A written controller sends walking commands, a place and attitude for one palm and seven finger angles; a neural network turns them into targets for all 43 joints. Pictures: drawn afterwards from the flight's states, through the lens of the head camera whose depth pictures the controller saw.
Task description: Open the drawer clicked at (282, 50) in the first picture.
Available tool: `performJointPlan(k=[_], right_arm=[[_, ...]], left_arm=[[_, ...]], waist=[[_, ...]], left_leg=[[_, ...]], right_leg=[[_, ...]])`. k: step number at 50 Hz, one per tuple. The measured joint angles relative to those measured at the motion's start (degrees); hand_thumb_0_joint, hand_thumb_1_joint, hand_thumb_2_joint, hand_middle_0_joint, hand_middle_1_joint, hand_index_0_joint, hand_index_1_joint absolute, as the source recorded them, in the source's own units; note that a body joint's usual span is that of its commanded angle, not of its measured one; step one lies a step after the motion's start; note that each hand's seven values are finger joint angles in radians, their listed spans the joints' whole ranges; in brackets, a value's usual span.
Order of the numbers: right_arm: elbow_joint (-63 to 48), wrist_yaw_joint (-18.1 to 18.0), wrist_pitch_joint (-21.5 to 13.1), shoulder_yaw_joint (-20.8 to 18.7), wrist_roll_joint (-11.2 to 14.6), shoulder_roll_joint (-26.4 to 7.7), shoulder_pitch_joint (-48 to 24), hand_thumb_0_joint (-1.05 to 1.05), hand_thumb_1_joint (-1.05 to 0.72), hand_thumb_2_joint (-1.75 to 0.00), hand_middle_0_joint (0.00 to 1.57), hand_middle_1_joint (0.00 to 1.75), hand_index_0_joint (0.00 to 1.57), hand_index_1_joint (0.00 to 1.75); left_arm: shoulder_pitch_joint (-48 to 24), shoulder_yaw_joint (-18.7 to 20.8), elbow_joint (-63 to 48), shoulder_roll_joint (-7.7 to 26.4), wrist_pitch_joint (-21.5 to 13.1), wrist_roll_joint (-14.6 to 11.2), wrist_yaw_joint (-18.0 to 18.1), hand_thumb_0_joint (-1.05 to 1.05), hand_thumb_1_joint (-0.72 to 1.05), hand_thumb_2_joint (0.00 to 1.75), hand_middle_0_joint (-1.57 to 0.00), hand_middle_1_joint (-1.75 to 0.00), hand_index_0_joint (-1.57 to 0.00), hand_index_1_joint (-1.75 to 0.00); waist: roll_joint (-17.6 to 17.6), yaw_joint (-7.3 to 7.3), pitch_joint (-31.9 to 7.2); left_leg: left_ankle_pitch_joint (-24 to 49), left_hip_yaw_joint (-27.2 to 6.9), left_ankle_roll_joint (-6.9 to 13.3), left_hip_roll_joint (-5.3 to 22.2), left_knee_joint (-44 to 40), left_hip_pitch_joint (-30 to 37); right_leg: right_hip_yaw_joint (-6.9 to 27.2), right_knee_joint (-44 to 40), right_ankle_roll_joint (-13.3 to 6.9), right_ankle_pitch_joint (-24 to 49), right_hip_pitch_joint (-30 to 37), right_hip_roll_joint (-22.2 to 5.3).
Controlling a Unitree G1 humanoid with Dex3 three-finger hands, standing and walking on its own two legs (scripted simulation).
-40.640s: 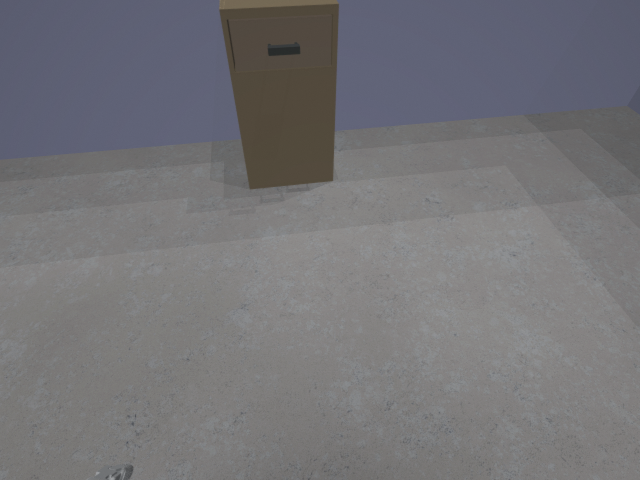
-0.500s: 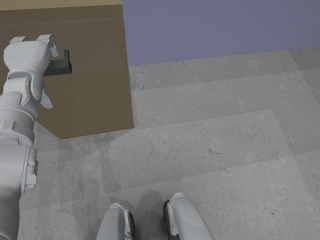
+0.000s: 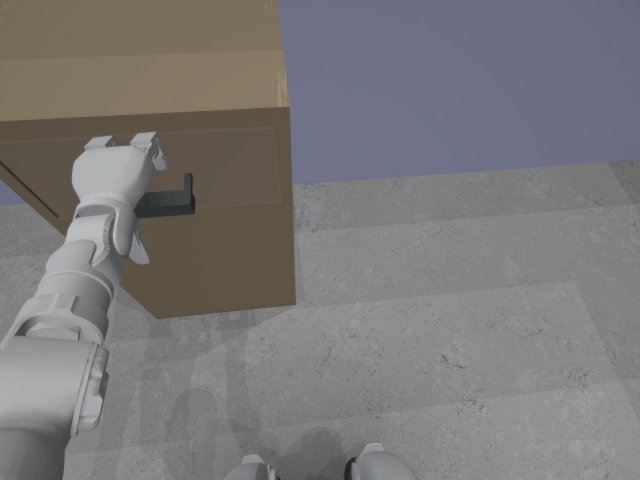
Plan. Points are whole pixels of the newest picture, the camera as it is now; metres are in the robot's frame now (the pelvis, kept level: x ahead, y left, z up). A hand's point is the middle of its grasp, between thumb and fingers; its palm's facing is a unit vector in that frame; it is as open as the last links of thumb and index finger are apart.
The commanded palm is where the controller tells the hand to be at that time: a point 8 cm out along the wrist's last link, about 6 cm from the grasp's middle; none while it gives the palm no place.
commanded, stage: re-aim the fingers above the handle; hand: left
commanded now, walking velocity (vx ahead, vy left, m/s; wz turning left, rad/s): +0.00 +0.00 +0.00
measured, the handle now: (153, 192) +0.53 +0.22 -0.05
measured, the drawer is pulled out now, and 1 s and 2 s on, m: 0.00 0.00 0.00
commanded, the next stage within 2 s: lower the fingers behind the handle in 2.00 s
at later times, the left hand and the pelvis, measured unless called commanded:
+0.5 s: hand (136, 195) +0.48 +0.22 +0.01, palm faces -0.08 -0.03 -1.00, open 13.7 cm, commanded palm +0.48 +0.22 +0.07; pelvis -0.01 -0.01 +0.00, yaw +0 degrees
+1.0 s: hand (135, 195) +0.48 +0.22 +0.01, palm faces -0.07 +0.00 -1.00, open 13.7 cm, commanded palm +0.49 +0.21 +0.06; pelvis -0.02 -0.01 -0.01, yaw +1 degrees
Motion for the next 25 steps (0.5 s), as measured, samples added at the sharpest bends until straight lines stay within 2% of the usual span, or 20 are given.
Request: performJointPlan(k=[6, 14, 25], right_arm=[[0.11, 0.46, 1.07, 0.18, 0.37, 0.19, -1.17, 0.0, -0.91, -0.89, 0.2, 0.3, 0.2, 0.3], [-0.44, -0.12, 1.19, 0.14, 0.71, 0.14, -0.73, 0.0, -0.91, -0.89, 0.2, 0.3, 0.2, 0.3], [0.61, -0.22, 1.27, -0.18, 0.77, -0.57, 0.98, 0.0, -0.91, -0.89, 0.2, 0.3, 0.2, 0.3]], left_arm=[[-0.51, -0.71, 1.24, -0.34, 1.17, 0.14, 0.48, 0.0, -0.49, 0.3, -0.35, -1.21, -0.38, -1.21], [-1.41, -0.73, 2.49, 0.42, 1.33, 0.13, -1.01, 0.0, -0.49, 0.3, -0.33, -1.2, -0.36, -1.21], [-1.94, -0.26, 2.86, 0.94, 0.89, 0.31, -0.48, 0.0, -0.49, 0.3, -0.32, -1.2, -0.34, -1.21]], waist=[[0.08, 0.65, -0.09], [-0.01, 0.35, 0.12], [-0.08, -0.25, 0.07]], left_leg=[[-0.07, -0.03, -0.22, -0.01, -0.46, 0.96], [0.38, -0.1, -0.56, 0.01, -0.9, 1.2], [0.64, 0.13, -0.72, 0.25, -0.54, 0.59]], right_leg=[[-0.02, 0.08, -0.26, -0.36, 0.71, 0.01], [-0.07, 0.2, -0.61, -0.25, 0.7, 0.04], [0.18, 0.78, -0.83, 0.03, -0.16, 0.28]])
